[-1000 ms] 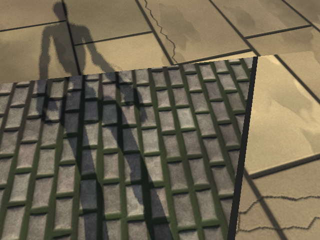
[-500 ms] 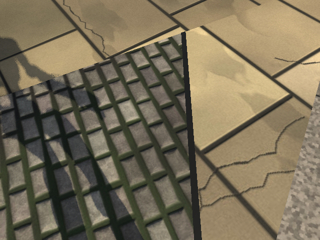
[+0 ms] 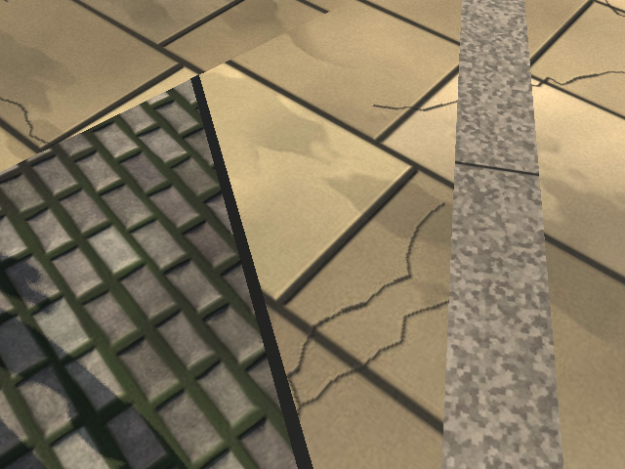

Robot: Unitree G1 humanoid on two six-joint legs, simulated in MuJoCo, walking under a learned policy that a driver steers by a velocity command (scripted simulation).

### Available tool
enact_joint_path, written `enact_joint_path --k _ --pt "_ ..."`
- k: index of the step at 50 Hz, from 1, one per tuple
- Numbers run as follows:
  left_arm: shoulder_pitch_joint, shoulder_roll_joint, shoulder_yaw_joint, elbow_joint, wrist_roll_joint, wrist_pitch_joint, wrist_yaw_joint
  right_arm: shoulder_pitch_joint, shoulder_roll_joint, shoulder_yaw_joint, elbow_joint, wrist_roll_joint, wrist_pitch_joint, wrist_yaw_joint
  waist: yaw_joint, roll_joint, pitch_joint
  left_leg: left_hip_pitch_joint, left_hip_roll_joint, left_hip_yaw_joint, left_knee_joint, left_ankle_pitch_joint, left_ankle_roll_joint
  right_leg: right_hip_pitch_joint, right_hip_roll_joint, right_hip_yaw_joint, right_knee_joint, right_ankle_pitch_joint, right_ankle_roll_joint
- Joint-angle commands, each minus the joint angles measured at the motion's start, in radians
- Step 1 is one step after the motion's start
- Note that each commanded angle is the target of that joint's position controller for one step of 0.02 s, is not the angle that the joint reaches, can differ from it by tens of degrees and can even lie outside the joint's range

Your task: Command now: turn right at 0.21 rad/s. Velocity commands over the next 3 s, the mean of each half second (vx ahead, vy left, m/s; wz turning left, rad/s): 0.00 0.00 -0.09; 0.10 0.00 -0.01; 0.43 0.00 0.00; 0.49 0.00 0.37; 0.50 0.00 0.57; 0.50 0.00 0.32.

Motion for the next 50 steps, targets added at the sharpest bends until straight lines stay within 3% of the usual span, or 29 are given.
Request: enact_joint_path --k 1,3,4,5,6,7,8,10,12,20,37,39,40,42,44,46,48,49,50 --pt "-0.011 0.068 0.010 -0.070 0.000 -0.018 -0.005 -0.015 -0.211 -0.049 -0.044 0.013 -0.005 0.005 -0.009 0.199 -0.110 0.097 0.219 -0.181 -0.066 0.441 0.216 0.071 0.012 -0.078 -0.216 0.066 -0.016" --pt "0.043 0.068 0.011 -0.043 0.006 -0.020 -0.009 0.002 -0.185 -0.037 -0.022 0.029 -0.007 0.008 0.029 0.164 -0.101 0.038 0.190 -0.158 -0.024 0.404 0.157 0.223 0.020 -0.085 -0.501 0.301 -0.068" --pt "0.049 0.110 0.017 -0.051 0.011 -0.019 -0.003 0.042 -0.158 -0.025 -0.011 0.014 -0.020 0.013 0.018 0.103 -0.137 -0.040 0.162 -0.135 0.005 0.301 0.085 0.358 -0.052 0.008 -0.503 0.453 -0.100" --pt "0.060 0.193 0.030 -0.063 0.020 -0.012 0.008 0.073 -0.109 -0.006 -0.025 -0.031 -0.036 0.024 -0.022 -0.118 -0.196 -0.131 0.071 -0.046 0.121 0.034 0.005 0.457 -0.222 0.177 -0.429 0.751 -0.169" --pt "-0.006 0.118 0.007 -0.060 0.033 -0.020 -0.004 0.031 -0.093 -0.003 -0.028 -0.023 -0.037 0.018 -0.017 -0.177 -0.172 -0.080 0.042 -0.024 0.066 -0.136 -0.041 0.285 -0.265 0.202 -0.442 0.642 -0.271" --pt "-0.060 0.066 -0.007 -0.074 0.034 -0.033 -0.016 0.001 -0.130 -0.008 -0.022 -0.019 -0.032 0.012 -0.014 -0.114 -0.131 -0.036 0.046 -0.022 0.049 -0.067 -0.061 0.241 -0.205 0.165 -0.458 0.493 -0.262" --pt "-0.059 0.052 -0.010 -0.060 0.037 -0.044 -0.019 -0.019 -0.129 -0.008 -0.017 -0.019 -0.029 0.010 -0.005 -0.111 -0.124 -0.028 0.041 -0.021 0.028 0.023 -0.066 0.238 -0.154 0.131 -0.455 0.396 -0.220" --pt "-0.042 0.080 -0.006 -0.050 0.032 -0.057 -0.024 -0.001 -0.162 -0.016 0.003 -0.016 -0.016 0.002 0.007 -0.096 -0.070 -0.016 0.045 -0.026 0.019 0.083 -0.071 0.190 -0.118 0.112 -0.463 0.355 -0.184" --pt "-0.020 0.069 -0.012 -0.035 0.030 -0.063 -0.022 0.011 -0.151 -0.013 0.020 -0.011 -0.018 0.002 0.004 -0.069 -0.060 0.003 0.047 -0.029 0.003 0.108 -0.069 0.184 -0.101 0.096 -0.450 0.373 -0.169" --pt "-0.025 0.059 -0.015 -0.003 0.025 -0.061 -0.020 0.032 -0.155 -0.014 0.094 -0.007 -0.018 -0.006 0.004 0.000 -0.068 0.038 0.053 -0.029 -0.022 0.142 -0.076 0.194 -0.075 0.071 -0.436 0.423 -0.169" --pt "0.019 0.054 -0.016 0.140 0.018 -0.064 -0.010 0.048 -0.146 -0.013 0.211 -0.002 -0.007 -0.023 0.003 0.015 -0.051 0.050 0.044 -0.018 -0.031 0.139 -0.063 0.177 -0.033 0.014 -0.430 0.395 -0.145" --pt "0.041 0.070 -0.009 0.162 0.010 -0.057 -0.003 0.064 -0.130 -0.012 0.227 0.006 -0.005 -0.025 0.009 -0.011 -0.056 0.019 -0.003 0.036 0.021 -0.078 -0.053 0.173 -0.021 0.021 -0.455 0.077 -0.166" --pt "0.052 0.092 -0.002 0.166 0.005 -0.054 0.000 0.050 -0.122 -0.011 0.221 0.010 -0.007 -0.025 0.021 -0.041 -0.023 -0.040 -0.024 0.061 0.077 -0.188 -0.043 0.146 -0.045 0.067 -0.491 -0.150 -0.194" --pt "0.101 0.135 0.010 0.177 -0.001 -0.063 -0.001 0.000 -0.097 -0.005 0.187 0.016 -0.028 -0.018 0.050 -0.143 0.055 -0.191 -0.037 0.067 0.234 -0.242 -0.019 0.124 -0.185 0.280 -0.619 -0.417 -0.281" --pt "0.110 0.143 0.016 0.182 -0.003 -0.087 0.000 -0.020 -0.100 -0.006 0.164 0.031 -0.061 -0.001 0.048 -0.178 0.105 -0.269 0.022 -0.010 0.357 -0.267 0.027 0.106 -0.289 0.425 -0.679 -0.384 -0.347" --pt "0.057 0.123 0.013 0.164 -0.014 -0.100 -0.002 0.010 -0.103 -0.008 0.168 0.040 -0.089 0.020 0.013 -0.144 0.089 -0.252 0.054 -0.026 0.267 -0.290 0.071 0.141 -0.289 0.372 -0.653 -0.253 -0.326" --pt "-0.041 0.117 0.010 0.136 -0.027 -0.094 -0.006 0.172 -0.099 -0.019 0.250 0.030 -0.102 0.030 -0.075 -0.085 0.023 0.089 -0.008 0.053 0.022 -0.027 0.071 0.002 -0.170 0.177 -0.553 -0.094 -0.254" --pt "-0.053 0.076 -0.001 0.126 -0.015 -0.095 -0.008 0.262 -0.110 -0.028 0.293 0.016 -0.099 0.032 -0.099 -0.017 -0.010 0.229 -0.002 0.006 -0.003 0.013 0.054 -0.076 -0.097 0.081 -0.409 -0.004 -0.214" --pt "-0.066 -0.003 -0.025 0.105 0.001 -0.103 -0.013 0.371 -0.180 -0.044 0.307 0.012 -0.098 0.028 -0.125 0.218 -0.057 0.339 0.205 -0.319 -0.162 -0.166 0.111 -0.209 0.017 -0.071 -0.076 0.009 -0.136"
Next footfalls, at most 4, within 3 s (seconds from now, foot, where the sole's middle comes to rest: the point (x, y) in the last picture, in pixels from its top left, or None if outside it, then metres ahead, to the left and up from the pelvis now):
0.08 right None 0.03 -0.14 -0.78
1.46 right None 0.44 -0.11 -0.78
2.00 left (242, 353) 0.72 0.16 -0.78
2.50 right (277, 237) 1.06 0.08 -0.78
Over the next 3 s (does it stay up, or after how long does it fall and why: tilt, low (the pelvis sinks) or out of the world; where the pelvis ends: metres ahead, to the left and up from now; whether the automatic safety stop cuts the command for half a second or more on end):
stays up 1.07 0.27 -0.02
